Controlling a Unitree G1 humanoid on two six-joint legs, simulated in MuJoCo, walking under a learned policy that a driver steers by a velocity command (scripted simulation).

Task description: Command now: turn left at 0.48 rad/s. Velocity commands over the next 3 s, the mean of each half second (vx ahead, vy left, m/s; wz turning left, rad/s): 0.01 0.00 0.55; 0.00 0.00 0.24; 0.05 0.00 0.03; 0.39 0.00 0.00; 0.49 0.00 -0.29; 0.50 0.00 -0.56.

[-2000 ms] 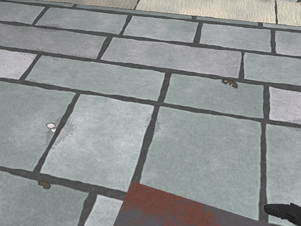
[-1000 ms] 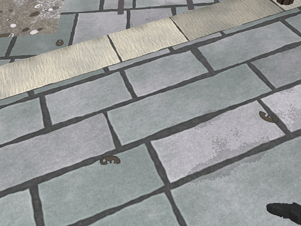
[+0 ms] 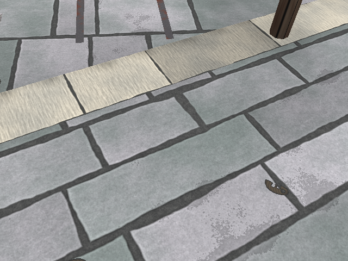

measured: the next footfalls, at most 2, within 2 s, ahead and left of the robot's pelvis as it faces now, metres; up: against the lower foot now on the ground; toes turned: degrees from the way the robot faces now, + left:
right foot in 0.44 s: +0.10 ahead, -0.13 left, +0.00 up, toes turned +23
left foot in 0.82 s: +0.00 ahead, +0.12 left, +0.00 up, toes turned +21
